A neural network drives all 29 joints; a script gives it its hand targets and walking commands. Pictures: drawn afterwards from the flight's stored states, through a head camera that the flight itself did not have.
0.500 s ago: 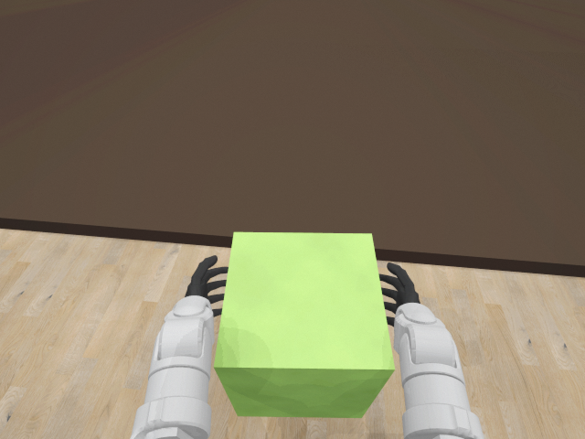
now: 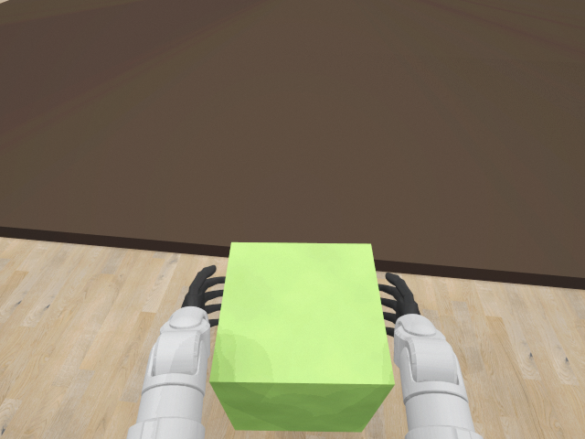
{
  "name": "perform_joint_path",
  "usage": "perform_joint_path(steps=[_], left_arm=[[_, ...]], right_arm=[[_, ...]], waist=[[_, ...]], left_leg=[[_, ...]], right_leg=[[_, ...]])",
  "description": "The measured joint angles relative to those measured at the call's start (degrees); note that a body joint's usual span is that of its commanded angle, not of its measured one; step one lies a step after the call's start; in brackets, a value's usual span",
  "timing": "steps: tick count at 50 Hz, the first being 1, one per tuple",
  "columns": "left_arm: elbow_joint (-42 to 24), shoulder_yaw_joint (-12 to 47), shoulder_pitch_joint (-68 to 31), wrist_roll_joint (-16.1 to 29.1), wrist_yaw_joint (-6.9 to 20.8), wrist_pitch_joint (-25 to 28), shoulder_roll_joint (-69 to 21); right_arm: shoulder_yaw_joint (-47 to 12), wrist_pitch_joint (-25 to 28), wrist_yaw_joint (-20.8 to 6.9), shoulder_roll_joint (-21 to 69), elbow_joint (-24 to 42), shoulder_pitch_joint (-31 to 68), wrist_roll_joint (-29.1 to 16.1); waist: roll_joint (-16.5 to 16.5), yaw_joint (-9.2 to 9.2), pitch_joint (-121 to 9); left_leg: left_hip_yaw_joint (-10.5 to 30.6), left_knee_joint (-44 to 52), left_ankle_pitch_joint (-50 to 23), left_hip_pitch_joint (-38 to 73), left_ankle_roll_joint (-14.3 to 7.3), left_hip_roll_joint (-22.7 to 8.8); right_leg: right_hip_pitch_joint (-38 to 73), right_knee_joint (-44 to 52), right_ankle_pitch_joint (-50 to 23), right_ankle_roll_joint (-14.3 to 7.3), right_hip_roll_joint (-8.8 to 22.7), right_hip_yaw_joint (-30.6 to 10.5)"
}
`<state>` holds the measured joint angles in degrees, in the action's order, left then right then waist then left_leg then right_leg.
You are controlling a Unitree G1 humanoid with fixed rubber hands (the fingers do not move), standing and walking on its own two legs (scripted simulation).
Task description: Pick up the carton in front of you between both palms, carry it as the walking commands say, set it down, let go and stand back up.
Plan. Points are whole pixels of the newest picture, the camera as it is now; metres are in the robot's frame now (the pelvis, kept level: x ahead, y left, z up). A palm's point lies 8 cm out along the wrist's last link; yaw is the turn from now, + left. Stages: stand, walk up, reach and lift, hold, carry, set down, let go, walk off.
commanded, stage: reach and lift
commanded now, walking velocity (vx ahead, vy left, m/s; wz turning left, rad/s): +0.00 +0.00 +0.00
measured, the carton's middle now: (299, 341) +0.30 +0.00 -0.05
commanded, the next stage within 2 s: hold in 0.22 s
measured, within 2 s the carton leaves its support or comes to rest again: neither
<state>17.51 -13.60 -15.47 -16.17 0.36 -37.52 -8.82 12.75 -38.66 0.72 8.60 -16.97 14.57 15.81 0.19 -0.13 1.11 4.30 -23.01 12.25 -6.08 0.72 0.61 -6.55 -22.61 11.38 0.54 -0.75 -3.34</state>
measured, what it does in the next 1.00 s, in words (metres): stands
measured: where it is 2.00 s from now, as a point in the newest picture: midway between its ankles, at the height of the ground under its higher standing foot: outside the picture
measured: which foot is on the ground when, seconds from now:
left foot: down 0.00-1.00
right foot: down 0.00-1.00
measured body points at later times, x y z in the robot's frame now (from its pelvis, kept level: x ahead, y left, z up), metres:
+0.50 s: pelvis -0.01 +0.00 +0.00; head -0.06 +0.00 +0.45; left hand +0.29 +0.15 +0.04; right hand +0.28 -0.15 +0.04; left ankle +0.01 +0.13 -0.74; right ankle +0.02 -0.13 -0.74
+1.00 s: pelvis -0.01 +0.00 +0.00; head -0.05 +0.00 +0.45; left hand +0.29 +0.15 +0.04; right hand +0.29 -0.15 +0.04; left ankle +0.01 +0.13 -0.74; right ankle +0.02 -0.13 -0.74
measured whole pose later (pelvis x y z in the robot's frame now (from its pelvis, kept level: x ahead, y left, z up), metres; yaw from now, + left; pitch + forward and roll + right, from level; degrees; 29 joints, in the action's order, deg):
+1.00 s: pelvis -0.01 +0.00 +0.00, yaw +0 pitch -8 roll +0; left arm 13.3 -13.3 -16.0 -16.4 0.9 -43.0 -8.9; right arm 12.1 -44.0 0.3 8.7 -13.1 15.2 15.8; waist 0.2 -0.3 2.3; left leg 4.4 -22.3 11.4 -3.2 0.8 0.6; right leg -3.7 -22.0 10.6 0.5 -0.8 -3.4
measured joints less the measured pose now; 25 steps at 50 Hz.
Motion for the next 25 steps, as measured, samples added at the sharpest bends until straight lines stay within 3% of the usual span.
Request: perform_joint_path(steps=[12,19,25], left_arm=[[-1.66,0.82,0.54,0.54,-0.17,-1.78,0.13],[-6.15,2.88,2.45,1.80,-0.57,-4.38,0.54],[-4.84,1.64,1.08,0.82,-0.12,-6.00,0.26]], right_arm=[[-0.63,-1.69,-0.05,-0.14,1.69,-0.60,-0.33],[-2.67,-4.15,0.22,-0.51,6.05,-2.50,-1.34],[-1.61,-5.75,-0.25,-0.20,4.41,-0.86,-0.49]], waist=[[-0.03,0.14,0.24],[-0.05,-0.04,-0.10],[-0.10,-0.14,0.53]], left_leg=[[-0.16,0.49,-0.18,1.29,-0.22,0.25],[-0.22,1.92,-0.94,3.02,-0.23,0.22],[-0.24,1.32,-0.95,3.62,-0.21,0.21]], right_leg=[[1.25,0.45,-0.15,0.20,0.26,-0.20],[2.94,1.83,-0.91,0.25,0.32,-0.31],[3.48,1.15,-0.89,0.17,0.25,-0.32]])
